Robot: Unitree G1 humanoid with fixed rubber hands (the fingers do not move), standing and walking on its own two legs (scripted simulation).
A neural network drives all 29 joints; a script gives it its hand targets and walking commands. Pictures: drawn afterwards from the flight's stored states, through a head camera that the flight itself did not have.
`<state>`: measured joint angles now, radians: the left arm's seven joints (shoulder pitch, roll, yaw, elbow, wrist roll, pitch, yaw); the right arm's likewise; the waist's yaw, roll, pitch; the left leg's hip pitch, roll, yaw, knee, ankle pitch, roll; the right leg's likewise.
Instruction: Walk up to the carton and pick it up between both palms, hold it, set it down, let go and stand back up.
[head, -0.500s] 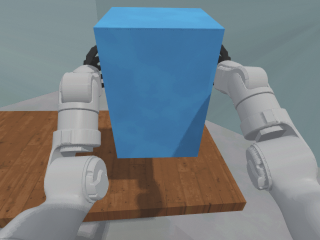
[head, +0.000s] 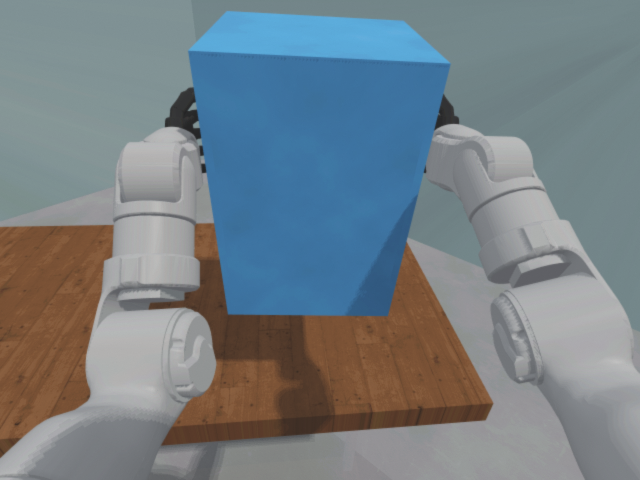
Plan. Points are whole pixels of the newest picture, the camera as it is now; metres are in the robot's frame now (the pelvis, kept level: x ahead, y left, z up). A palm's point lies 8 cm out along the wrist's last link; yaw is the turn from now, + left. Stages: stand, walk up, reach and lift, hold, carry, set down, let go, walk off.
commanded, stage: hold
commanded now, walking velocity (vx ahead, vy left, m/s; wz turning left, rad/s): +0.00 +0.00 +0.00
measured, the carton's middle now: (312, 173) +0.37 +0.02 +0.29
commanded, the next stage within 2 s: none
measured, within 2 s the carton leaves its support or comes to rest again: neither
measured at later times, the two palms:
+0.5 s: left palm (181, 155) +0.36 +0.16 +0.32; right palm (436, 145) +0.37 -0.13 +0.33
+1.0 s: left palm (185, 150) +0.37 +0.16 +0.32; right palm (438, 150) +0.37 -0.13 +0.33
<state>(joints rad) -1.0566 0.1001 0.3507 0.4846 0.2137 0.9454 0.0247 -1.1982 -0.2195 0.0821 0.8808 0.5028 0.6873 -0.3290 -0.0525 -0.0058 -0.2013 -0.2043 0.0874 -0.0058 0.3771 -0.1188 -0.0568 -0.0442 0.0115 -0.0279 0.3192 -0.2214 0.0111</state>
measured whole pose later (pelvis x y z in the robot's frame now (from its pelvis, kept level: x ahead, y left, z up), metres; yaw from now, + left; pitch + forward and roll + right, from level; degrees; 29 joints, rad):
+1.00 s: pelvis +0.00 +0.00 +0.00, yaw +0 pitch -3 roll -1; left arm -1.07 0.10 0.35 0.51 0.21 0.93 0.03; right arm -1.20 -0.23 0.09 0.90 0.51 0.69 -0.32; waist -0.05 0.00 -0.20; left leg -0.21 0.09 -0.01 0.38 -0.12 -0.06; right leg -0.05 0.01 -0.02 0.31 -0.22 0.01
